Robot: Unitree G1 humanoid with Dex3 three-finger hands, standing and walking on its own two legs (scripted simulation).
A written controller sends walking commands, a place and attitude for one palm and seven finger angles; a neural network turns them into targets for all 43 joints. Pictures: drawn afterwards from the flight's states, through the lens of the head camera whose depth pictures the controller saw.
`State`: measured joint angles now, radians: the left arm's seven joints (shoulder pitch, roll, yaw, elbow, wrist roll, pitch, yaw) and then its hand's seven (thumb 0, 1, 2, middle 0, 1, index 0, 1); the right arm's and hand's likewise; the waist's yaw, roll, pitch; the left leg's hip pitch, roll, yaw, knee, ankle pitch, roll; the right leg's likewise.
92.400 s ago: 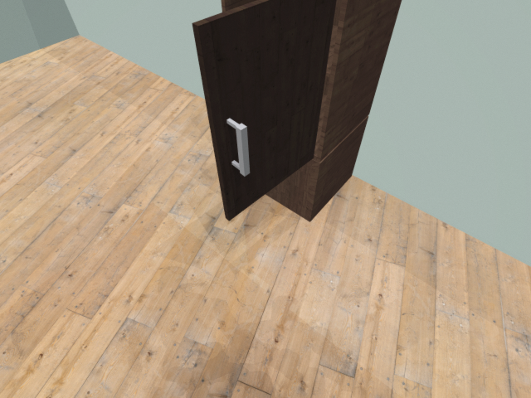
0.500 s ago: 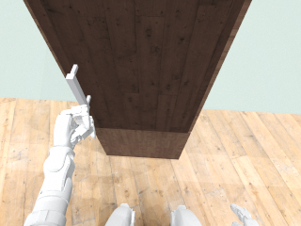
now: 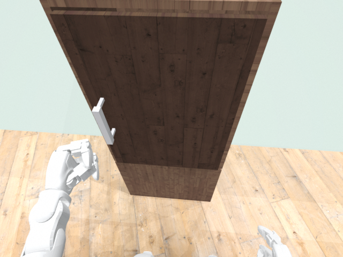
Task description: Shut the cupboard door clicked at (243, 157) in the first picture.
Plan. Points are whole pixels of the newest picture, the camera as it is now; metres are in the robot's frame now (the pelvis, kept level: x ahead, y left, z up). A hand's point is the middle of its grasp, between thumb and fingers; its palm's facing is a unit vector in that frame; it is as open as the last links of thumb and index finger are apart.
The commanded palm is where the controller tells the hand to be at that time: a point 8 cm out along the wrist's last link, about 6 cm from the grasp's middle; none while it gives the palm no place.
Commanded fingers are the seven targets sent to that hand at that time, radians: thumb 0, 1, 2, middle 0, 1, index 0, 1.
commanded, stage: draw the hand back to the body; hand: left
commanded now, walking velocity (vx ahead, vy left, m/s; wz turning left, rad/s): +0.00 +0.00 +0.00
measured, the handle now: (106, 122) +0.48 +0.23 +0.00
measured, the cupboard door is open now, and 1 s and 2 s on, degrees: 0 0 0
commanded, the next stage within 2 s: step back with the hand held close in 1.20 s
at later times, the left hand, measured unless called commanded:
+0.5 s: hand (40, 171) +0.24 +0.24 +0.15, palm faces +0.34 -0.88 -0.34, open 3.8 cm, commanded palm +0.20 +0.28 +0.17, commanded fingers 0.00 0.90 0.90 -0.61 -0.75 -0.61 -0.75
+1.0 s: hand out of the picture +0.22 +0.28 +0.22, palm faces +0.48 -0.78 -0.41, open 7.1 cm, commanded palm +0.17 +0.31 +0.23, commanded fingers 0.00 0.90 0.90 -0.20 -0.30 -0.20 -0.30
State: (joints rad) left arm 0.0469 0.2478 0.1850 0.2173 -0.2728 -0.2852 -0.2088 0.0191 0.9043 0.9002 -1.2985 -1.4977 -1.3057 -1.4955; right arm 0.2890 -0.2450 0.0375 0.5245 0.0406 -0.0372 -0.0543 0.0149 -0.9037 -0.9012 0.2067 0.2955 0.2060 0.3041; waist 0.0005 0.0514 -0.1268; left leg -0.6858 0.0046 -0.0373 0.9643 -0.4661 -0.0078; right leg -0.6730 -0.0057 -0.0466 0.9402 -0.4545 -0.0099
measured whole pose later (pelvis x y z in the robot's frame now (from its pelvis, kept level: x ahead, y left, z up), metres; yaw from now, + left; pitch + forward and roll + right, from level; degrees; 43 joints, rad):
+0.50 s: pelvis +0.01 +0.01 +0.04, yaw +0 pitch +0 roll +0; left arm 0.31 0.31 0.19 -0.16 -0.06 -0.04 0.11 0.02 0.90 0.90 -0.87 -1.03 -0.88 -1.03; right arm 0.23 -0.23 0.05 0.57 0.03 -0.08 -0.12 0.02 -0.90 -0.90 0.20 0.30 0.20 0.30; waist 0.05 0.06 -0.04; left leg -0.27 -0.01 -0.01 0.61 -0.33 0.01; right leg -0.27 -0.02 -0.02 0.60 -0.33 0.00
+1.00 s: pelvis +0.03 +0.01 +0.06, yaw -1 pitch -3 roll +0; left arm 0.44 0.34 0.35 -0.37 -0.07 -0.05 0.11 0.02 0.90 0.90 -0.26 -0.36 -0.27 -0.36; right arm 0.21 -0.23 0.03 0.62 0.01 -0.11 -0.08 0.02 -0.90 -0.90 0.21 0.30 0.21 0.30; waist 0.08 0.08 0.00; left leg -0.12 -0.01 -0.01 0.46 -0.29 0.01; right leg -0.12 -0.02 -0.02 0.46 -0.28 0.01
